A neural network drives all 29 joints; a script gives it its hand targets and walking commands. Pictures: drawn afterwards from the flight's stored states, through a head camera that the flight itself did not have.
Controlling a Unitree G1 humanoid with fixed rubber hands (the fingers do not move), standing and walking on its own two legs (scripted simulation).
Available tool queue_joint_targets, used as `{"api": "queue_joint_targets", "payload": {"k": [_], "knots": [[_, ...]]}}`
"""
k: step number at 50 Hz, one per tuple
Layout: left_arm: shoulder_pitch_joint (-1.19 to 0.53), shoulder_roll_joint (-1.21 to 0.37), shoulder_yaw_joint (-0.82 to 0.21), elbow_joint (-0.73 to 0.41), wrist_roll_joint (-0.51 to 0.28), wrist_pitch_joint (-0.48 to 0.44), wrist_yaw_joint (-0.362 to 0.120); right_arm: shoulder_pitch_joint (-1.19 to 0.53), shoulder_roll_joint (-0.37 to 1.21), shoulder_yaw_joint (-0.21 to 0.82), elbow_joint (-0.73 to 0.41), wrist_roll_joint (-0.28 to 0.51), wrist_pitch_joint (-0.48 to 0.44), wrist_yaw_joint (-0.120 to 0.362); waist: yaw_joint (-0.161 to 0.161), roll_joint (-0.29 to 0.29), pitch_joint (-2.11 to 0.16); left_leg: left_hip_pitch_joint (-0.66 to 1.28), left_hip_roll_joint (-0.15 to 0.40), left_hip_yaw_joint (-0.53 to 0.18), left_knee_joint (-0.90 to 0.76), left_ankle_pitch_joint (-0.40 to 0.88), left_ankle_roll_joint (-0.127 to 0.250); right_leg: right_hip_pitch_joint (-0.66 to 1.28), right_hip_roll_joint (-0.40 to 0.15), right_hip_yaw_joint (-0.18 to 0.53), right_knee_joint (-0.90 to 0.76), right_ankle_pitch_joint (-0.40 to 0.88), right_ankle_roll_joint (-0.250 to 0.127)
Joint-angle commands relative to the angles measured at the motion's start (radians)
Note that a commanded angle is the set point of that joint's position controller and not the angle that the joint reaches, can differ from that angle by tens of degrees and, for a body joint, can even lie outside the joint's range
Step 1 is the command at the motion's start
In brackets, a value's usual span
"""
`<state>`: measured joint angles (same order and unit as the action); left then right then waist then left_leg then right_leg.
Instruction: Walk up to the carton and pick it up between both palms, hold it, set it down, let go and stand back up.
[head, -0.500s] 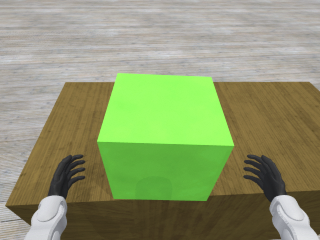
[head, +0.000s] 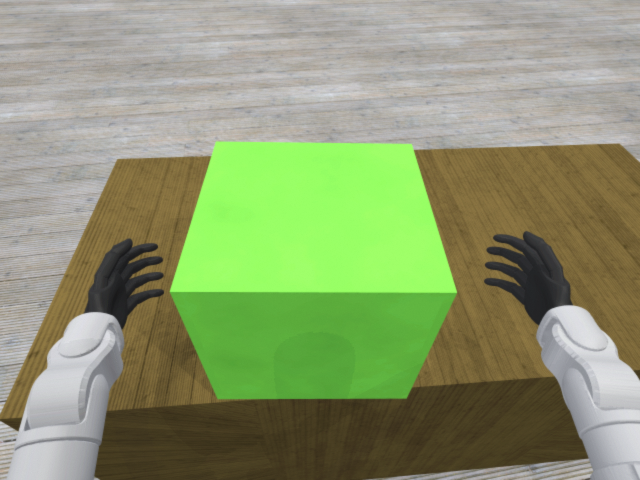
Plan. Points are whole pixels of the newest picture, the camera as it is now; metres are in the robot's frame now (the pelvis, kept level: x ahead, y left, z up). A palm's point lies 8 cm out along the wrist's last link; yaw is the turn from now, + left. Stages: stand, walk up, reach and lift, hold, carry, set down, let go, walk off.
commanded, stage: reach and lift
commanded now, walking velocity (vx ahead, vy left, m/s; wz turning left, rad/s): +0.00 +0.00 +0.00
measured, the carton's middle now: (313, 273) +0.43 +0.00 +0.00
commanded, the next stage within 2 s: none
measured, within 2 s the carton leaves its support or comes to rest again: neither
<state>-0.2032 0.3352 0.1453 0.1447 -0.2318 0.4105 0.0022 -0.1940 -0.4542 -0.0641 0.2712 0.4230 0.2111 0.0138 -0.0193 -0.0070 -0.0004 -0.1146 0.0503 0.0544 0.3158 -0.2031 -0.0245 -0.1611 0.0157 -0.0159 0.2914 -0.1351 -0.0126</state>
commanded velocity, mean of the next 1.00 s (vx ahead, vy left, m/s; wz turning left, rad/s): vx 0.00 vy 0.00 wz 0.00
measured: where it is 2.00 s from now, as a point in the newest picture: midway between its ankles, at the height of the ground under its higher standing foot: outside the picture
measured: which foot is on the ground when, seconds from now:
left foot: down 0.00-1.00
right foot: down 0.00-1.00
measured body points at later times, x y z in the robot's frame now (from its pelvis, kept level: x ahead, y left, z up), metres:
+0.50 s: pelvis -0.01 +0.01 +0.00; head +0.01 +0.01 +0.45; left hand +0.39 +0.25 +0.16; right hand +0.38 -0.26 +0.15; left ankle -0.02 +0.13 -0.75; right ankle +0.01 -0.11 -0.75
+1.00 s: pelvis -0.01 +0.00 +0.00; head +0.01 +0.01 +0.45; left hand +0.43 +0.24 +0.18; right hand +0.42 -0.26 +0.17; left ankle -0.02 +0.13 -0.75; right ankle +0.01 -0.11 -0.75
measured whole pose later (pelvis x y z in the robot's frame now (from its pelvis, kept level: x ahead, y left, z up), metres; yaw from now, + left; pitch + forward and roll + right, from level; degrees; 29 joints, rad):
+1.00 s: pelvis -0.01 +0.00 +0.00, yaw +1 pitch +4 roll -1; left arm -0.84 0.43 0.10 0.62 -0.24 0.55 0.00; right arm -0.84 -0.53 0.03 0.80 0.48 0.34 0.04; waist -0.02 0.00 -0.05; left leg -0.23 0.05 0.03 0.36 -0.20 -0.02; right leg -0.25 0.01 -0.03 0.29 -0.11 -0.01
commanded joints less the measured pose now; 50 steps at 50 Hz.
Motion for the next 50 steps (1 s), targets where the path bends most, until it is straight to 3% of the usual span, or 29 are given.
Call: {"api": "queue_joint_targets", "payload": {"k": [1, 5, 12, 15, 21, 23, 30, 37, 42, 50], "knots": [[-0.332, 0.197, 0.083, -0.206, 0.008, 0.007, -0.006, -0.312, -0.189, -0.070, -0.189, 0.013, 0.005, -0.007, 0.001, -0.007, -0.297, 0.010, -0.073, -0.019, -0.005, 0.304, 0.009, 0.198, 0.011, 0.079, 0.016, 0.340, 0.019], [-0.395, 0.210, 0.084, -0.210, 0.003, 0.045, -0.009, -0.382, -0.213, -0.071, -0.192, 0.027, 0.037, -0.007, -0.006, 0.003, -0.327, 0.015, -0.068, -0.021, -0.004, 0.302, 0.011, 0.200, 0.016, 0.072, 0.020, 0.341, 0.020], [-0.528, 0.215, 0.074, -0.107, 0.008, 0.120, -0.009, -0.522, -0.248, -0.077, -0.079, 0.034, 0.105, 0.005, -0.012, 0.000, -0.306, 0.004, -0.052, -0.022, -0.014, 0.258, 0.013, 0.155, 0.026, 0.056, 0.009, 0.245, 0.014], [-0.591, 0.223, 0.082, -0.096, 0.008, 0.146, -0.001, -0.599, -0.261, -0.072, -0.074, 0.043, 0.116, 0.010, 0.003, -0.008, -0.344, 0.011, -0.051, -0.019, -0.005, 0.277, 0.012, 0.147, 0.034, 0.051, 0.014, 0.247, 0.013], [-0.765, 0.251, 0.071, -0.037, -0.003, 0.177, 0.017, -0.768, -0.283, -0.074, 0.010, 0.040, 0.142, 0.022, -0.001, -0.002, -0.384, -0.002, -0.042, -0.023, 0.006, 0.247, 0.011, 0.124, 0.034, 0.044, 0.020, 0.206, 0.008], [-0.780, 0.252, 0.069, -0.014, 0.000, 0.180, 0.022, -0.788, -0.279, -0.060, 0.044, 0.040, 0.146, 0.027, 0.014, -0.010, -0.411, -0.012, -0.042, -0.020, 0.006, 0.258, 0.013, 0.138, 0.034, 0.046, 0.025, 0.230, 0.008], [-0.881, 0.267, 0.066, 0.064, 0.008, 0.199, 0.021, -0.893, -0.305, -0.029, 0.164, 0.069, 0.150, 0.027, 0.004, 0.011, -0.457, 0.000, -0.046, -0.022, 0.037, 0.361, -0.001, 0.167, 0.034, 0.043, 0.038, 0.354, 0.013], [-1.034, 0.278, 0.021, 0.154, -0.007, 0.188, 0.020, -1.030, -0.318, -0.022, 0.273, 0.075, 0.146, 0.023, -0.016, 0.036, -0.479, -0.015, -0.049, -0.028, 0.045, 0.361, -0.011, 0.148, 0.029, 0.036, 0.042, 0.369, 0.014], [-1.038, 0.266, -0.006, 0.272, -0.011, 0.161, 0.005, -1.047, -0.310, 0.016, 0.371, 0.075, 0.135, 0.022, -0.017, 0.015, -0.453, -0.033, -0.048, -0.036, 0.045, 0.358, -0.007, 0.158, 0.023, 0.031, 0.048, 0.381, 0.017], [-0.937, 0.220, -0.024, 0.380, 0.008, 0.053, -0.013, -0.989, -0.234, 0.055, 0.425, 0.038, 0.054, 0.024, -0.003, -0.020, -0.458, -0.021, -0.052, -0.046, 0.061, 0.387, -0.004, 0.139, 0.031, 0.009, 0.044, 0.374, 0.025]]}}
